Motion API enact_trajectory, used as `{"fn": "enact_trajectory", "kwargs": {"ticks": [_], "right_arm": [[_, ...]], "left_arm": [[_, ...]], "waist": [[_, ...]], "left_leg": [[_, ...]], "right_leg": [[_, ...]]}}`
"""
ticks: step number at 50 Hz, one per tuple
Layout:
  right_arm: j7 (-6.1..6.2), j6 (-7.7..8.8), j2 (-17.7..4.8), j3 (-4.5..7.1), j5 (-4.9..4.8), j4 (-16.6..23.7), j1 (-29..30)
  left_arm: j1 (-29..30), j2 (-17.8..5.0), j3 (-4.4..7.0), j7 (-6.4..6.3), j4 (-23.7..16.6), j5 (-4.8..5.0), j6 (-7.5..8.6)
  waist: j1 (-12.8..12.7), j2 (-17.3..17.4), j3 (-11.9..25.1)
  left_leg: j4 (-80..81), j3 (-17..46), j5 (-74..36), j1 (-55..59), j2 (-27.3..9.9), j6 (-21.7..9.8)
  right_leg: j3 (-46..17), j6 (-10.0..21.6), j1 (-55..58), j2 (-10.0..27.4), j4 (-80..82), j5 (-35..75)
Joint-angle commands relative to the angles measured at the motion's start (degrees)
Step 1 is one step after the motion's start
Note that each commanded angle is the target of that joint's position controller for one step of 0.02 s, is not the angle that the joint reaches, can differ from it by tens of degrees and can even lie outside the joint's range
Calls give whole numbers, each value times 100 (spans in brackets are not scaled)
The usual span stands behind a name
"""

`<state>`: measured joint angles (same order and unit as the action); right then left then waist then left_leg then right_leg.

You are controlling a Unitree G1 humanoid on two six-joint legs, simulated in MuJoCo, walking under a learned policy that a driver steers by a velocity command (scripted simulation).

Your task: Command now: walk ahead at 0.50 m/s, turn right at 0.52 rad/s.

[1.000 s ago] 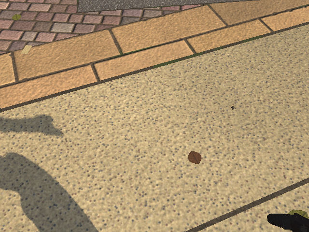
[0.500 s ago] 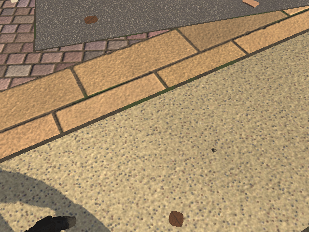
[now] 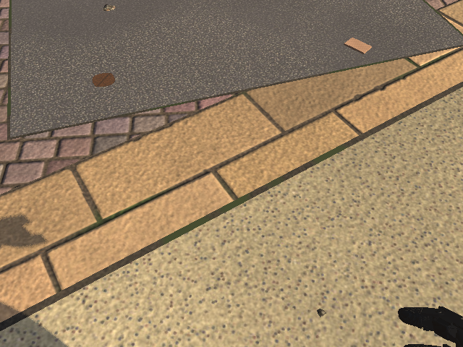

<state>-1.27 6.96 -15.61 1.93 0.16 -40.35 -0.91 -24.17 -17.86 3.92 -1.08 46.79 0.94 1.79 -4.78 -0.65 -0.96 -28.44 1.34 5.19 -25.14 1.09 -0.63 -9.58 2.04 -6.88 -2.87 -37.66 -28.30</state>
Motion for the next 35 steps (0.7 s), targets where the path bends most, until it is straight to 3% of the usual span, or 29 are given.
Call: {"fn": "enact_trajectory", "kwargs": {"ticks": [1,2,3,4,5,8,10,15,19,21,22,23,24,25,26,27,28,29,30,31,33,35], "right_arm": [[27,-65,-1058,382,-24,-59,-1771],[46,-80,-767,307,-46,-30,-1526],[39,-86,-679,268,-5,-25,-1256],[36,-97,-512,231,18,-67,-1089],[56,-82,-572,239,66,-111,-1010],[75,-13,-651,305,25,-255,-1010],[94,-12,-787,353,13,-340,-1055],[134,-105,-1019,406,-30,-462,-1192],[143,-233,-1222,474,-150,-609,-1461],[166,-307,-1392,529,-206,-607,-1435],[182,-349,-1475,556,-234,-593,-1413],[197,-389,-1453,544,-260,-565,-1330],[221,-376,-1247,456,-157,-511,-1416],[137,-264,-374,166,142,-163,-1994],[60,-51,-708,175,-22,-110,-1545],[15,59,-1094,281,-263,65,-911],[34,121,-1004,240,-241,109,-807],[79,126,-988,251,-92,27,-842],[93,75,-1021,283,-13,-16,-982],[87,12,-1023,297,8,-19,-1060],[92,-91,-875,275,70,-39,-1065],[109,-141,-719,225,98,83,-671]], "left_arm": [[-349,-599,45,-9,-583,170,157],[186,-829,125,-3,-656,156,128],[376,-739,128,-11,-677,109,97],[582,-659,146,1,-721,39,72],[501,-527,142,41,-783,70,36],[700,-285,96,88,-929,79,-56],[960,-222,67,109,-1081,40,-64],[1728,-91,-13,292,-1350,41,15],[2221,-170,5,407,-1646,46,-9],[2067,-348,95,426,-1700,15,-45],[1697,-508,185,417,-1641,1,-74],[890,-732,333,381,-1432,13,-100],[-144,-1119,533,278,-1146,38,-158],[-4,-1852,629,213,-1170,117,-126],[-155,-1445,485,252,-1410,68,-10],[50,-1086,364,288,-1339,2,93],[345,-963,316,287,-1330,-2,146],[747,-788,256,275,-1378,-9,156],[989,-676,205,249,-1461,-86,165],[1090,-684,200,232,-1503,-115,173],[1063,-715,207,178,-1435,-68,204],[877,-834,242,98,-1328,-43,207]], "waist": [[835,1371,1413],[906,873,770],[773,513,470],[713,435,171],[553,778,140],[521,631,-5],[556,482,-87],[819,346,-234],[883,367,-379],[668,514,-172],[416,580,94],[-67,485,510],[-521,110,1027],[194,-1634,1432],[-172,-1054,2380],[-275,-621,1501],[-35,-272,955],[225,-7,596],[442,-107,468],[545,-216,417],[600,-136,331],[499,-94,157]], "left_leg": [[1165,3927,2408,4213,-2428,-1185],[1216,2940,2041,3562,-2202,-967],[1326,2294,1260,2954,-1957,-883],[1477,1746,694,2517,-1687,-803],[1607,1424,396,2209,-1667,-837],[1929,742,-226,1931,-1617,-992],[2015,381,-686,2013,-1666,-1062],[2046,-567,-1051,2203,-1521,-893],[1785,-892,-1494,2791,-1723,-720],[1154,-1101,-3063,3016,-1743,-601],[489,-1210,-3920,3028,-1702,-536],[-596,-1388,-4217,2716,-1539,-395],[-2189,-1412,-3079,1512,-1321,-158],[-4333,-1161,2359,-1204,-257,214],[-5123,283,2983,-1850,19,164],[-5089,391,2395,-2333,-264,23],[-4591,364,1879,-2178,-497,-55],[-4078,366,1574,-1799,-681,-13],[-3796,416,1337,-1376,-797,24],[-3619,407,1254,-1116,-801,99],[-3150,284,1027,-961,-751,284],[-2456,222,405,-1078,-645,436]], "right_leg": [[-64,-23,-3697,291,-3394,-405],[62,-47,-3791,466,-3456,131],[169,-107,-3566,667,-3348,555],[178,-116,-3451,796,-3071,825],[205,-151,-3199,936,-2976,1019],[363,-246,-3228,1055,-2653,1270],[383,-299,-3430,1080,-2159,1638],[804,-183,-3110,950,-617,2866],[1074,53,-3039,809,4,2556],[1352,276,-2536,505,118,1994],[1512,419,-1973,276,153,1746],[1626,614,-858,7,477,1977],[1075,870,902,147,593,2120],[-2060,1885,2859,1725,963,1389],[-3891,2278,3163,2239,1975,213],[-3148,1908,2616,2100,2181,470],[-2485,1709,1788,1876,2181,948],[-1915,1550,996,1644,2193,1656],[-1580,1507,434,1491,2301,2224],[-1469,1537,88,1419,2395,2594],[-1064,1549,-324,1274,2488,3140],[-780,1470,-519,1105,2537,3267]]}}
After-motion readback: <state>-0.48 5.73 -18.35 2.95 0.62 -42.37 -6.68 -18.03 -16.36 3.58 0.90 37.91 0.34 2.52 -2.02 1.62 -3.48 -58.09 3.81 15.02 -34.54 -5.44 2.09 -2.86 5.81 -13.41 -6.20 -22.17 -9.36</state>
